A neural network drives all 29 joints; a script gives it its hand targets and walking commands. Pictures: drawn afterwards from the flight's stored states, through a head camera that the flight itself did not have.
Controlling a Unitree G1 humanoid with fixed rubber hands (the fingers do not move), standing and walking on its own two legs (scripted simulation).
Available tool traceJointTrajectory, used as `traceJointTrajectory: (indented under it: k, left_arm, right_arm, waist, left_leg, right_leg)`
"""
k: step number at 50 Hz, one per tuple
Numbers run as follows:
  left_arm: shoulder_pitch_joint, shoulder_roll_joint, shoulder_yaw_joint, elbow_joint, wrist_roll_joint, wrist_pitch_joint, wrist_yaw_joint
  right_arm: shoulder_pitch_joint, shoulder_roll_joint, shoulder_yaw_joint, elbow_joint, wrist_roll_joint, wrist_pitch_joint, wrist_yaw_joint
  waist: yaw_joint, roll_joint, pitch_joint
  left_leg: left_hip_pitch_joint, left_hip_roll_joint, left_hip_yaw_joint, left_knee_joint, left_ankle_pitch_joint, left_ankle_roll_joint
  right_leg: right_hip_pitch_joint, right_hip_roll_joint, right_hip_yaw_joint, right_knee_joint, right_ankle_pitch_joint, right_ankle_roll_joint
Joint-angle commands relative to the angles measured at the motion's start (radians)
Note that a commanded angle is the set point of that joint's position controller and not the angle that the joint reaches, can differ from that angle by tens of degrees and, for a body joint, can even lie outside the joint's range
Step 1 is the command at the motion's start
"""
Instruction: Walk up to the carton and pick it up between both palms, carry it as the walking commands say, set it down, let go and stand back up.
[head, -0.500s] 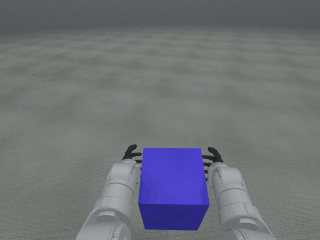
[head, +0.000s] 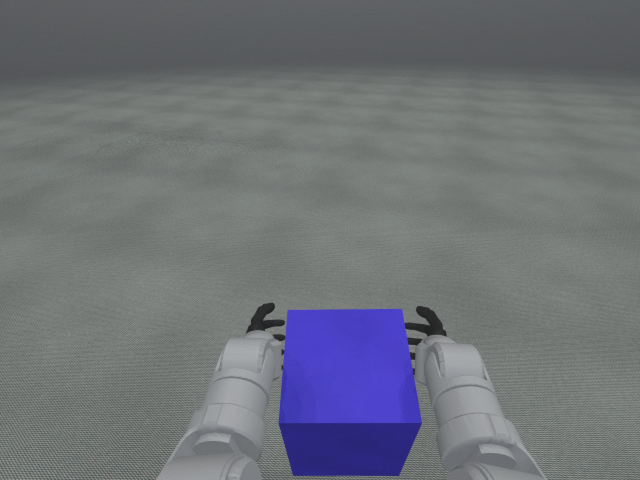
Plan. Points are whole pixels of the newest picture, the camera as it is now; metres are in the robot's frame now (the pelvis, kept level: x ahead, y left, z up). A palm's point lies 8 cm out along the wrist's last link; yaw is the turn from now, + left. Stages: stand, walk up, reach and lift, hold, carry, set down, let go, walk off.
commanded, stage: hold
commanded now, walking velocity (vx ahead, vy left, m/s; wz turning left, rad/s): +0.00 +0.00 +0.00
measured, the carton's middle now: (345, 395) +0.30 +0.00 -0.01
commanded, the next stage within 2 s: carry in 0.46 s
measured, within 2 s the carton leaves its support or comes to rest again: neither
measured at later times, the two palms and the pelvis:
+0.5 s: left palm (259, 350) +0.31 +0.12 +0.07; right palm (434, 355) +0.30 -0.12 +0.07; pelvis +0.00 +0.00 +0.00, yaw +0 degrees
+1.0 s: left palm (285, 354) +0.27 +0.08 +0.10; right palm (481, 371) +0.25 -0.16 +0.10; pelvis -0.06 +0.00 -0.01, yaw -7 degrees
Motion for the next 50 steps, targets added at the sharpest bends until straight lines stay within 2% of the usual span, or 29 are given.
traceJointTrajectory:
  k: [1, 6, 14, 16, 20, 22, 23, 24, 25, 27, 28, 29, 31, 32, 33, 34, 35, 36, 37, 38, 39, 40, 41, 42, 43, 45, 48, 49, 50]
  left_arm:
    - [-0.750, -1.213, -0.333, -0.146, -0.223, -0.033, -0.430]
    - [-0.747, -1.208, -0.302, -0.101, -0.202, -0.034, -0.432]
    - [-0.783, -1.224, -0.344, -0.165, -0.228, -0.050, -0.436]
    - [-0.760, -1.226, -0.337, -0.144, -0.220, -0.045, -0.435]
    - [-0.772, -1.236, -0.365, -0.189, -0.242, -0.051, -0.435]
    - [-0.763, -1.232, -0.372, -0.190, -0.240, -0.044, -0.436]
    - [-0.743, -1.186, -0.391, -0.138, -0.169, -0.034, -0.414]
    - [-0.752, -1.184, -0.420, -0.210, -0.194, -0.029, -0.403]
    - [-0.765, -1.189, -0.428, -0.229, -0.200, -0.020, -0.393]
    - [-0.806, -1.226, -0.465, -0.320, -0.240, -0.004, -0.372]
    - [-0.805, -1.244, -0.485, -0.361, -0.262, 0.010, -0.360]
    - [-0.829, -1.257, -0.505, -0.445, -0.292, 0.022, -0.347]
    - [-0.854, -1.279, -0.551, -0.591, -0.350, 0.058, -0.320]
    - [-0.840, -1.284, -0.572, -0.672, -0.373, 0.082, -0.305]
    - [-0.860, -1.291, -0.609, -0.771, -0.403, 0.106, -0.291]
    - [-0.797, -1.280, -0.625, -0.802, -0.407, 0.139, -0.277]
    - [-0.727, -1.275, -0.634, -0.792, -0.399, 0.174, -0.265]
    - [-0.667, -1.265, -0.639, -0.791, -0.388, 0.204, -0.252]
    - [-0.604, -1.247, -0.645, -0.796, -0.379, 0.234, -0.237]
    - [-0.536, -1.217, -0.658, -0.842, -0.381, 0.255, -0.224]
    - [-0.476, -1.172, -0.663, -0.905, -0.392, 0.274, -0.210]
    - [-0.460, -1.139, -0.665, -0.956, -0.394, 0.292, -0.197]
    - [-0.449, -1.117, -0.671, -0.985, -0.398, 0.313, -0.187]
    - [-0.477, -1.116, -0.697, -1.005, -0.412, 0.326, -0.181]
    - [-0.439, -1.125, -0.703, -1.004, -0.417, 0.343, -0.182]
    - [-0.425, -1.114, -0.711, -1.043, -0.439, 0.365, -0.176]
    - [-0.362, -1.117, -0.697, -1.048, -0.447, 0.399, -0.172]
    - [-0.367, -1.121, -0.700, -1.061, -0.454, 0.407, -0.172]
    - [-0.333, -1.123, -0.683, -1.043, -0.449, 0.418, -0.173]
  right_arm:
    - [-0.854, 1.154, 0.478, -0.088, 0.310, -0.053, 0.389]
    - [-0.870, 1.138, 0.444, -0.051, 0.293, -0.057, 0.390]
    - [-0.859, 1.155, 0.464, -0.083, 0.300, -0.070, 0.392]
    - [-0.862, 1.147, 0.464, -0.088, 0.304, -0.068, 0.393]
    - [-0.872, 1.161, 0.492, -0.123, 0.318, -0.074, 0.394]
    - [-0.838, 1.157, 0.483, -0.103, 0.313, -0.067, 0.393]
    - [-0.876, 1.072, 0.496, -0.082, 0.279, -0.046, 0.385]
    - [-0.850, 1.080, 0.522, -0.134, 0.303, -0.039, 0.383]
    - [-0.854, 1.087, 0.535, -0.155, 0.309, -0.029, 0.379]
    - [-0.869, 1.125, 0.582, -0.242, 0.347, -0.006, 0.361]
    - [-0.878, 1.142, 0.617, -0.302, 0.369, 0.010, 0.347]
    - [-0.879, 1.173, 0.652, -0.370, 0.398, 0.028, 0.333]
    - [-0.886, 1.213, 0.718, -0.501, 0.441, 0.070, 0.298]
    - [-0.889, 1.226, 0.751, -0.569, 0.465, 0.099, 0.280]
    - [-0.874, 1.240, 0.777, -0.632, 0.485, 0.127, 0.260]
    - [-0.840, 1.236, 0.810, -0.670, 0.499, 0.163, 0.244]
    - [-0.797, 1.223, 0.823, -0.687, 0.497, 0.197, 0.233]
    - [-0.758, 1.204, 0.833, -0.696, 0.499, 0.228, 0.224]
    - [-0.695, 1.179, 0.827, -0.705, 0.493, 0.255, 0.215]
    - [-0.594, 1.151, 0.821, -0.720, 0.488, 0.275, 0.206]
    - [-0.525, 1.114, 0.808, -0.785, 0.487, 0.282, 0.192]
    - [-0.508, 1.098, 0.803, -0.836, 0.495, 0.291, 0.179]
    - [-0.497, 1.084, 0.802, -0.875, 0.505, 0.308, 0.172]
    - [-0.491, 1.084, 0.812, -0.889, 0.501, 0.318, 0.163]
    - [-0.441, 1.088, 0.813, -0.903, 0.494, 0.331, 0.156]
    - [-0.388, 1.076, 0.792, -0.916, 0.484, 0.354, 0.145]
    - [-0.307, 1.066, 0.757, -0.911, 0.466, 0.387, 0.132]
    - [-0.288, 1.068, 0.746, -0.909, 0.460, 0.393, 0.129]
    - [-0.262, 1.058, 0.736, -0.898, 0.449, 0.403, 0.125]
  waist:
    - [-0.008, 0.006, -0.257]
    - [-0.007, 0.009, -0.208]
    - [-0.013, 0.020, -0.287]
    - [-0.010, 0.011, -0.263]
    - [-0.013, 0.003, -0.322]
    - [-0.016, 0.022, -0.305]
    - [-0.046, 0.093, -0.171]
    - [-0.041, 0.127, -0.153]
    - [-0.035, 0.145, -0.156]
    - [-0.037, 0.126, -0.212]
    - [-0.039, 0.104, -0.261]
    - [-0.041, 0.061, -0.312]
    - [-0.038, -0.051, -0.386]
    - [-0.037, -0.116, -0.418]
    - [-0.035, -0.174, -0.448]
    - [-0.032, -0.245, -0.460]
    - [-0.034, -0.274, -0.475]
    - [-0.036, -0.271, -0.504]
    - [-0.039, -0.221, -0.529]
    - [-0.044, -0.082, -0.573]
    - [-0.050, 0.168, -0.616]
    - [-0.028, 0.349, -0.654]
    - [-0.025, 0.316, -0.651]
    - [-0.026, 0.276, -0.602]
    - [-0.020, 0.239, -0.565]
    - [-0.019, 0.225, -0.548]
    - [-0.015, 0.257, -0.539]
    - [-0.011, 0.279, -0.537]
    - [0.000, 0.258, -0.518]
  left_leg:
    - [0.224, -0.044, -0.033, -0.135, -0.024, -0.014]
    - [0.197, -0.047, -0.023, -0.140, -0.074, -0.016]
    - [0.233, -0.046, -0.024, -0.135, -0.027, -0.017]
    - [0.235, -0.047, -0.023, -0.133, -0.026, -0.018]
    - [0.254, -0.044, -0.030, -0.125, 0.018, -0.015]
    - [0.243, -0.045, -0.029, -0.133, 0.013, -0.019]
    - [0.000, 0.146, -0.151, -0.182, -0.110, 0.034]
    - [-0.054, 0.173, -0.175, -0.212, -0.179, 0.047]
    - [-0.092, 0.189, -0.188, -0.235, -0.239, 0.054]
    - [-0.061, 0.200, -0.178, -0.225, -0.131, 0.065]
    - [-0.031, 0.201, -0.160, -0.189, -0.012, 0.070]
    - [-0.003, 0.199, -0.143, -0.127, 0.100, 0.077]
    - [-0.012, 0.162, -0.075, 0.024, 0.217, 0.070]
    - [-0.045, 0.130, -0.037, 0.099, 0.230, 0.062]
    - [-0.083, 0.064, 0.030, 0.109, 0.109, 0.046]
    - [-0.141, 0.023, 0.068, 0.124, -0.033, 0.028]
    - [-0.145, 0.012, 0.063, 0.102, -0.130, 0.024]
    - [-0.107, 0.027, 0.043, 0.071, -0.085, 0.028]
    - [-0.008, 0.049, 0.036, -0.005, 0.069, 0.044]
    - [0.184, 0.143, -0.032, -0.082, 0.359, 0.080]
    - [0.375, 0.329, -0.215, -0.115, 0.713, 0.158]
    - [0.420, 0.473, -0.331, -0.090, 0.917, 0.232]
    - [0.355, 0.466, -0.274, -0.118, 0.773, 0.237]
    - [0.268, 0.449, -0.227, -0.134, 0.635, 0.239]
    - [0.228, 0.415, -0.158, -0.119, 0.635, 0.233]
    - [0.165, 0.367, -0.060, -0.087, 0.690, 0.195]
    - [0.091, 0.356, -0.009, -0.090, 0.588, 0.153]
    - [0.082, 0.346, 0.013, -0.071, 0.566, 0.139]
    - [0.047, 0.322, 0.044, -0.029, 0.510, 0.115]
  right_leg:
    - [-0.132, -0.016, 0.024, -0.319, -0.079, -0.005]
    - [-0.152, -0.021, 0.025, -0.333, -0.143, -0.007]
    - [-0.136, -0.017, 0.023, -0.321, -0.085, -0.009]
    - [-0.153, -0.017, 0.020, -0.326, -0.095, -0.008]
    - [-0.130, -0.014, 0.021, -0.311, -0.040, -0.007]
    - [-0.124, -0.012, 0.015, -0.308, -0.035, -0.007]
    - [-0.270, -0.133, 0.091, -0.249, -0.138, -0.038]
    - [-0.274, -0.116, 0.093, -0.210, -0.143, -0.045]
    - [-0.272, -0.092, 0.074, -0.172, -0.145, -0.045]
    - [-0.272, -0.057, 0.012, -0.104, -0.031, -0.038]
    - [-0.260, -0.049, 0.001, -0.078, 0.058, -0.035]
    - [-0.253, -0.068, 0.020, -0.075, 0.164, -0.040]
    - [-0.207, -0.127, 0.120, -0.139, 0.335, -0.064]
    - [-0.173, -0.172, 0.184, -0.151, 0.463, -0.082]
    - [-0.124, -0.210, 0.241, -0.181, 0.562, -0.103]
    - [-0.066, -0.244, 0.293, -0.191, 0.706, -0.123]
    - [-0.036, -0.257, 0.315, -0.164, 0.846, -0.131]
    - [-0.036, -0.248, 0.304, -0.118, 0.953, -0.126]
    - [-0.095, -0.206, 0.249, -0.069, 0.931, -0.093]
    - [-0.223, -0.129, 0.151, 0.048, 0.756, -0.040]
    - [-0.425, -0.024, 0.044, 0.211, 0.323, 0.013]
    - [-0.488, 0.017, -0.024, 0.339, -0.281, 0.029]
    - [-0.441, -0.030, -0.040, 0.394, -0.265, 0.036]
    - [-0.425, -0.042, -0.048, 0.379, -0.226, 0.035]
    - [-0.410, -0.051, -0.064, 0.332, -0.172, 0.028]
    - [-0.354, -0.031, -0.099, 0.271, -0.115, 0.023]
    - [-0.243, -0.016, -0.116, 0.122, -0.083, 0.011]
    - [-0.210, -0.019, -0.107, 0.031, -0.043, 0.002]
    - [-0.168, -0.035, -0.065, -0.091, 0.034, -0.013]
